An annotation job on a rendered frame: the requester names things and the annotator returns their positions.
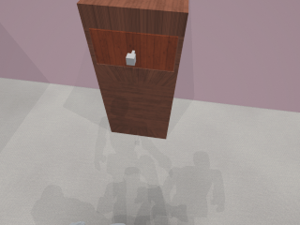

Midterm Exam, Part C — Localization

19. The handle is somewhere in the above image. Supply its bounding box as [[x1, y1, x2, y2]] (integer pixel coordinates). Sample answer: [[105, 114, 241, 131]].
[[126, 51, 136, 66]]

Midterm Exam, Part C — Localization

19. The cabinet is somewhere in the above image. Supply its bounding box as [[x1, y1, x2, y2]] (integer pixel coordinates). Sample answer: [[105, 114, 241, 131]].
[[77, 0, 189, 140]]

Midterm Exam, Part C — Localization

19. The drawer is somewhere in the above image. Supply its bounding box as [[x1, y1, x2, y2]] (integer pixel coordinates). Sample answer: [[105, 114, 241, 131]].
[[89, 28, 178, 71]]

